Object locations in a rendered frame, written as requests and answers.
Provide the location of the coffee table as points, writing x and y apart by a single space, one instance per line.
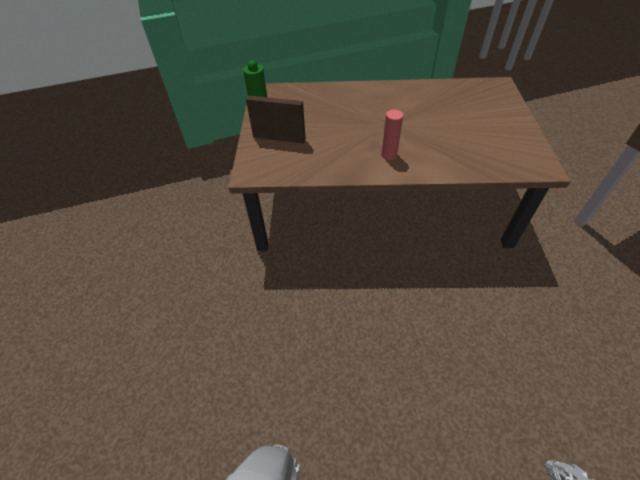
456 134

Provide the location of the right robot hand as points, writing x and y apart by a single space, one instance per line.
562 471

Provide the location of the chair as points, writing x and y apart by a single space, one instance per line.
622 165

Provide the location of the sofa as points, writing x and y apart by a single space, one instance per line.
202 46

